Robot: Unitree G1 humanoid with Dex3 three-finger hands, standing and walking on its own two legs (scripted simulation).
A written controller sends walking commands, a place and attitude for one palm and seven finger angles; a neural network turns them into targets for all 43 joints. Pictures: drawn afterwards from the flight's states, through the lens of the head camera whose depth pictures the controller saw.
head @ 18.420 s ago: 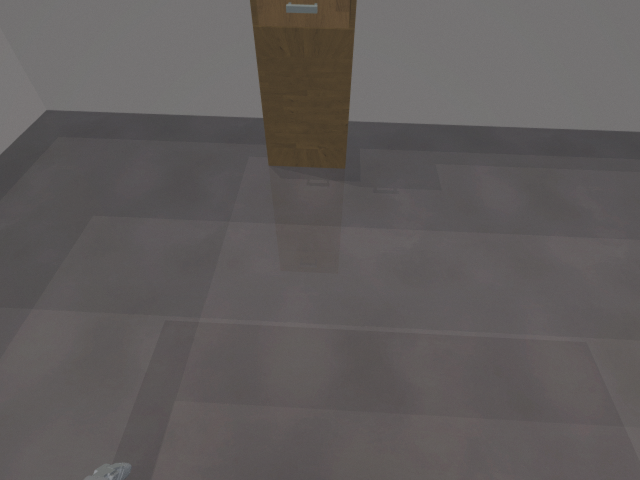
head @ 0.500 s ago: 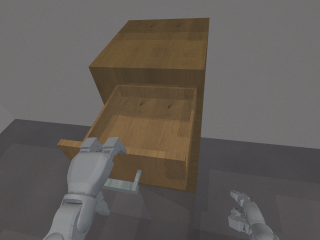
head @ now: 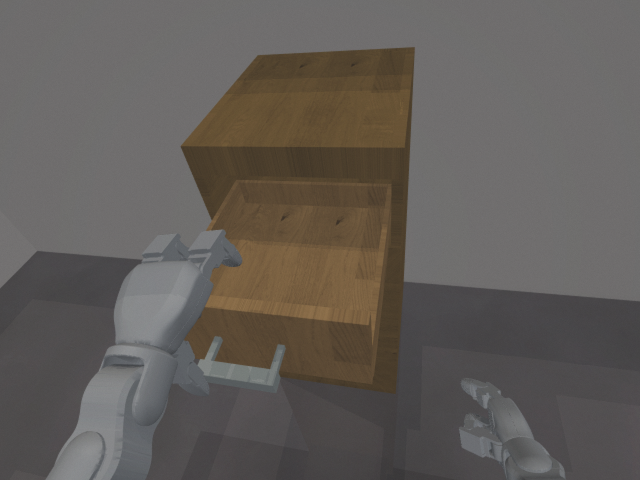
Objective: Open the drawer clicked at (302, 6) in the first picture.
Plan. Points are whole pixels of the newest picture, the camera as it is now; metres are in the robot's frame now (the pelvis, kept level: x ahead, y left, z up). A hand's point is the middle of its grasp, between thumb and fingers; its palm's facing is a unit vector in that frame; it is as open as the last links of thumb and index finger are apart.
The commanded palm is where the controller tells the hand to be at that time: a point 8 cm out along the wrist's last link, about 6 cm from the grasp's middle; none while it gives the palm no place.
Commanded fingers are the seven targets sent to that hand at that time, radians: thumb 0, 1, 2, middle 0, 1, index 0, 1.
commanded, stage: draw the hand back to the body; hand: left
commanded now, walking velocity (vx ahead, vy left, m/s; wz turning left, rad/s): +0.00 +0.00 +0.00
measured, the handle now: (242, 361) +0.27 +0.17 -0.01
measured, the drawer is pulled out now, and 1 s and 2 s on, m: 0.29 0.29 0.29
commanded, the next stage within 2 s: step back with the hand held close in 1.70 s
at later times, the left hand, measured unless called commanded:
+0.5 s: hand (159, 343) +0.21 +0.21 +0.13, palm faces +0.12 -0.11 -0.99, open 13.9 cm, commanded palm +0.17 +0.21 +0.18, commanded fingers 0.00 -0.50 0.30 -0.30 -1.20 -0.30 -1.20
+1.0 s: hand (132, 331) +0.20 +0.22 +0.17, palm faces +0.37 -0.86 -0.35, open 12.9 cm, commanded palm +0.15 +0.26 +0.18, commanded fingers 0.00 0.06 0.54 -0.26 -0.84 -0.26 -0.84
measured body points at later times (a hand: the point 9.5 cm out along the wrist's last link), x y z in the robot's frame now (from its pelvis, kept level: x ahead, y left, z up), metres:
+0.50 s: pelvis -0.01 +0.00 +0.00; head -0.01 -0.06 +0.45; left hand +0.20 +0.21 +0.18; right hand +0.22 -0.21 -0.10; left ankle -0.05 +0.12 -0.74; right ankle +0.05 -0.12 -0.74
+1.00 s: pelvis +0.01 +0.00 +0.00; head +0.00 -0.01 +0.45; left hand +0.17 +0.26 +0.19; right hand +0.21 -0.19 -0.08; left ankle -0.05 +0.12 -0.74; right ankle +0.05 -0.12 -0.74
